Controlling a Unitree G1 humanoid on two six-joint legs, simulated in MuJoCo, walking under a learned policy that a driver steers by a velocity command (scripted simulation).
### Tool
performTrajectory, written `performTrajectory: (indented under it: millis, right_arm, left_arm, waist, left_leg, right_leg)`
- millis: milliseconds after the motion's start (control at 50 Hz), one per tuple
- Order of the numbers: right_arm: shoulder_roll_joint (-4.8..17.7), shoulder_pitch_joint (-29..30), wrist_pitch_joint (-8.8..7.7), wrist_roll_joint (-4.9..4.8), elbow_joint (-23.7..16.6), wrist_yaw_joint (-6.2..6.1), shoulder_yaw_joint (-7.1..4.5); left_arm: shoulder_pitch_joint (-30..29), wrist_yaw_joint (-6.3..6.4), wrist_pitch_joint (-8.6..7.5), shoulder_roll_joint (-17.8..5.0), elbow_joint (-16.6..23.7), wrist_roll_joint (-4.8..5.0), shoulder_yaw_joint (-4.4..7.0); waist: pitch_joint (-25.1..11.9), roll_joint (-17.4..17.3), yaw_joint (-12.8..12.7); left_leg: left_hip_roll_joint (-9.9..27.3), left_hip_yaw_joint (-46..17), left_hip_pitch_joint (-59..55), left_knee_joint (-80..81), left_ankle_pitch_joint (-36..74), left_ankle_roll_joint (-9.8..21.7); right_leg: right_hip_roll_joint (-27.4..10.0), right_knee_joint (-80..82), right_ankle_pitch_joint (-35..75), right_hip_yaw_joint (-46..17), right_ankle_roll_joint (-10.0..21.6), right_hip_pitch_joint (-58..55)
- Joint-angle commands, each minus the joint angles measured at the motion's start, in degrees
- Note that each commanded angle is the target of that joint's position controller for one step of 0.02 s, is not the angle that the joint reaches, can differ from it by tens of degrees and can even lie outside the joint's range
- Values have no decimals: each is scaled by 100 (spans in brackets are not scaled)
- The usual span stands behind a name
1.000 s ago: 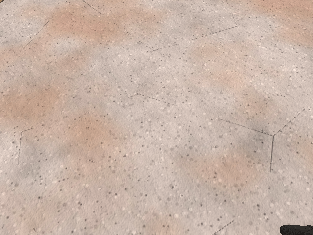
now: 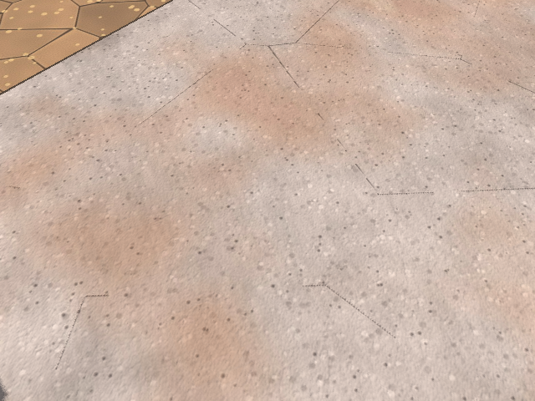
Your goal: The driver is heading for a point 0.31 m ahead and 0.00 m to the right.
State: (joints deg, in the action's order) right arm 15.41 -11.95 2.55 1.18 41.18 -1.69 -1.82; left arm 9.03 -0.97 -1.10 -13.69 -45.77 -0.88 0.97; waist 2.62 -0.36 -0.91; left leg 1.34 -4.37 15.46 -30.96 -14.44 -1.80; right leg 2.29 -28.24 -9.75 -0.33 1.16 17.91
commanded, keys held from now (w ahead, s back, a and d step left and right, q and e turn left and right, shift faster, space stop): no key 1.00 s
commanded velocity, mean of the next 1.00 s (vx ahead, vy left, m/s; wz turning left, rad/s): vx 0.01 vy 0.00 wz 0.02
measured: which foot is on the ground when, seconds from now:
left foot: down 0.00-1.00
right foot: down 0.00-1.00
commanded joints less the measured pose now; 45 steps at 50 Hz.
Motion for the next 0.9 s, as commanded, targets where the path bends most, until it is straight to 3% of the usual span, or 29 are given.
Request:
performTrajectory:
  millis: [20, 40, 120, 320, 560, 900]
  right_arm:
    - [686, -52, -109, 38, -298, 26, -181]
    - [520, -42, -160, 76, -260, 36, -123]
    - [552, -170, -317, -8, -207, 26, -121]
    - [458, -286, -344, -49, -52, 22, -101]
    - [406, -413, -391, -60, 444, 4, -92]
    - [324, -603, -398, -77, 1212, -37, -14]
  left_arm:
    - [-199, 22, -91, -631, 314, -46, 125]
    - [-239, 39, -78, -618, 295, -29, 135]
    - [-45, 90, -60, -607, 85, -7, 143]
    - [-62, 177, 41, -644, -405, 63, 170]
    - [-193, 284, 177, -666, -1030, 84, 206]
    - [-44, 342, 195, -563, -1623, 84, 187]
  waist:
    - [-239, -597, 43]
    - [-165, -566, 34]
    - [-239, -291, 45]
    - [-386, 7, 43]
    - [-256, -15, 10]
    - [-58, 7, 8]
  left_leg:
    - [387, -450, 115, 895, -977, 540]
    - [342, -415, 282, 946, -1059, 441]
    - [235, -275, 27, 628, 101, 284]
    - [109, -137, -143, 478, 967, 293]
    - [30, -16, -185, 670, 942, 262]
    - [-37, 89, -141, 917, 434, 264]
  right_leg:
    - [-279, 437, -914, -286, -127, -183]
    - [-289, 380, -713, -285, -114, -296]
    - [-362, 281, -87, -345, 12, -362]
    - [-414, 98, 716, -374, -28, -751]
    - [-414, 198, 682, -388, -51, -904]
    - [-355, 393, 325, -324, -86, -810]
